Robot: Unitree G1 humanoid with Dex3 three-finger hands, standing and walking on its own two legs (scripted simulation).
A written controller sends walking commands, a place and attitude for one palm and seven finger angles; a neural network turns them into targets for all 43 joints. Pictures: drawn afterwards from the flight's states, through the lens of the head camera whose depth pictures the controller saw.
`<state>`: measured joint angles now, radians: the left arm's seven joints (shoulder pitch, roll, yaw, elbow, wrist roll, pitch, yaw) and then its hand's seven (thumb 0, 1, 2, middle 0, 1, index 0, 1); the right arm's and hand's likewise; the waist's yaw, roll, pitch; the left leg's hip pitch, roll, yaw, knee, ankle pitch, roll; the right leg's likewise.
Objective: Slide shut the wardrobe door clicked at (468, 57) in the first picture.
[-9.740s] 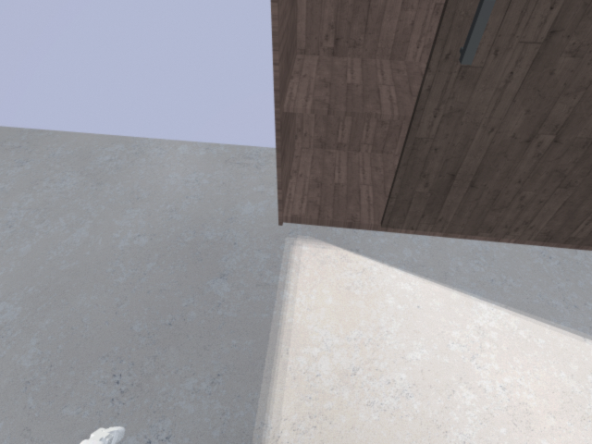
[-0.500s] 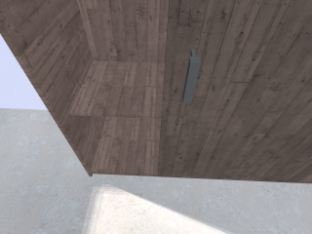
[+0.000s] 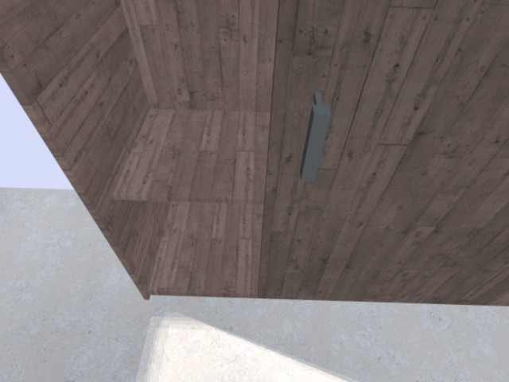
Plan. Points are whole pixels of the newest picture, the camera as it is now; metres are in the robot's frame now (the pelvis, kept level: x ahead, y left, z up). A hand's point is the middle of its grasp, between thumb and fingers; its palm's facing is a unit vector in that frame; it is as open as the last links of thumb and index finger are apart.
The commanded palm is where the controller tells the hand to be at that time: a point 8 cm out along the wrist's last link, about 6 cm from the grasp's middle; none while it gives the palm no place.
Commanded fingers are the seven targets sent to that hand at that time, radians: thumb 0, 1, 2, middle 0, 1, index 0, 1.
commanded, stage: come to a stop and stand still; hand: right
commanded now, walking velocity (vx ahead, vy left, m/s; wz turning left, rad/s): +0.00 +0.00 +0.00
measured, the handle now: (312, 137) +0.51 -0.07 +0.12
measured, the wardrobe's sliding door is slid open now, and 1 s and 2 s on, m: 0.44 0.44 0.44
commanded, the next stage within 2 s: look again from close up in 0.38 s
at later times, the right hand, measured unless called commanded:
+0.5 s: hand out of the picture +0.01 -0.16 -0.17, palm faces +0.03 +0.98 -0.21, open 7.4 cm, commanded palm none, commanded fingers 0.00 -0.90 -0.90 0.20 0.30 0.20 0.30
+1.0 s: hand out of the picture -0.02 -0.15 -0.17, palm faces +0.05 +0.98 -0.20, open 7.4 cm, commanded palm none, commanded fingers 0.00 -0.90 -0.90 0.20 0.30 0.20 0.30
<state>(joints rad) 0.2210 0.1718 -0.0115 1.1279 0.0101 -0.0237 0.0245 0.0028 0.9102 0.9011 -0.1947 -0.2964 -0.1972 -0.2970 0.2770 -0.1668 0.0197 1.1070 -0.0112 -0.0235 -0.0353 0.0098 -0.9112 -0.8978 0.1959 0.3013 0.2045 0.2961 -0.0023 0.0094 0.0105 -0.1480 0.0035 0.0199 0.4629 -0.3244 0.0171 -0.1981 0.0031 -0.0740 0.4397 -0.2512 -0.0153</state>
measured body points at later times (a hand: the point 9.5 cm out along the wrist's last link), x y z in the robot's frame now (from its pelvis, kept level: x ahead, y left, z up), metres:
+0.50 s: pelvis +0.01 +0.01 +0.00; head +0.02 +0.02 +0.45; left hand +0.02 +0.24 -0.16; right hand +0.00 -0.21 -0.15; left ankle -0.05 +0.10 -0.74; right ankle -0.01 -0.11 -0.74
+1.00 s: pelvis +0.01 +0.02 +0.00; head +0.01 +0.03 +0.45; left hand +0.01 +0.24 -0.16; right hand -0.02 -0.20 -0.16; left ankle -0.05 +0.10 -0.74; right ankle -0.01 -0.11 -0.74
